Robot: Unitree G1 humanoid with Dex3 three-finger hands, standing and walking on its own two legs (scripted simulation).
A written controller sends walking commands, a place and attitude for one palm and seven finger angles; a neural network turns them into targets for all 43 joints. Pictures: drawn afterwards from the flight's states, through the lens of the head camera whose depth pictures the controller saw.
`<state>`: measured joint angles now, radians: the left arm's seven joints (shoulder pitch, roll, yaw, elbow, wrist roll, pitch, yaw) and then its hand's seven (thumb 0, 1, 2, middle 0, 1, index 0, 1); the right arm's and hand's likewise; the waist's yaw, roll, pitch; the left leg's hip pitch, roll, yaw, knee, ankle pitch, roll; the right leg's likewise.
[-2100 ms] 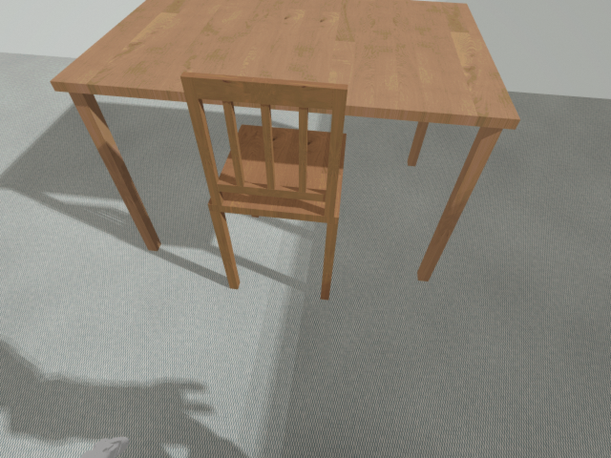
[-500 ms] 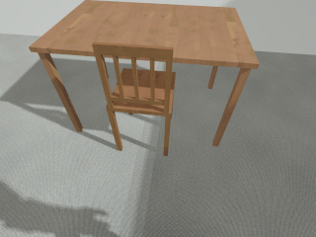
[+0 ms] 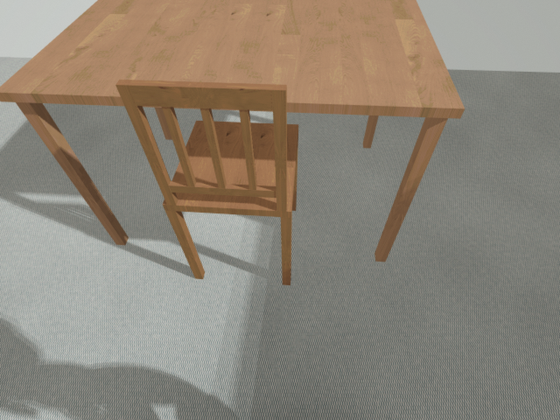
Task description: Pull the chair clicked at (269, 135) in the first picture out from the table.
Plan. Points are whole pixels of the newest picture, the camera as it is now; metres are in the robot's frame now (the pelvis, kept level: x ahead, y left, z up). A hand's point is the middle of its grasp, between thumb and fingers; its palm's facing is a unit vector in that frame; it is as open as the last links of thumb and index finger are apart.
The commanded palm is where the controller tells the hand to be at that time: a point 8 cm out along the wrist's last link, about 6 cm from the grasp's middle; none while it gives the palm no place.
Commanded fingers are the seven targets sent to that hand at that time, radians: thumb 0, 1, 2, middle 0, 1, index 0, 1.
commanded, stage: take the last steps up to it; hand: left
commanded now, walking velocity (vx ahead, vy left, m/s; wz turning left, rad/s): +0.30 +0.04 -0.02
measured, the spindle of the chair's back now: (214, 150) +0.71 +0.21 -0.08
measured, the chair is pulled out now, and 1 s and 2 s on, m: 0.00 0.00 0.00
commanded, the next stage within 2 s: come to a stop and stand still in 0.44 s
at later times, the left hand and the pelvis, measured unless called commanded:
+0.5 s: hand (150, 414) +0.16 +0.24 -0.18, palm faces +0.07 -0.99 -0.16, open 7.4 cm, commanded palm none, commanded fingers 0.00 0.90 0.90 -0.20 -0.30 -0.20 -0.30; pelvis +0.18 +0.06 +0.00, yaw -2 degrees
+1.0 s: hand (171, 331) +0.29 +0.23 -0.17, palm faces +0.00 -0.98 -0.21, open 7.3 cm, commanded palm none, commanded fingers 0.00 0.90 0.90 -0.20 -0.30 -0.20 -0.30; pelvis +0.22 +0.06 +0.00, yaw -1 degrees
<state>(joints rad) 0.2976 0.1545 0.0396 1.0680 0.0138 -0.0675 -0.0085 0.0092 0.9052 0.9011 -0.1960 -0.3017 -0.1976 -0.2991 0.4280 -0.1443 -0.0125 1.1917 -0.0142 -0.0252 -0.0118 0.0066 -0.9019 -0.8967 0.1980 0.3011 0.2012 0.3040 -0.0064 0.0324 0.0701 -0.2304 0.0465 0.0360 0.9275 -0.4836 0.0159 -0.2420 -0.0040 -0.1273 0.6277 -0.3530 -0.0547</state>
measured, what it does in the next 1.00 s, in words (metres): walks ahead: left foot, then right foot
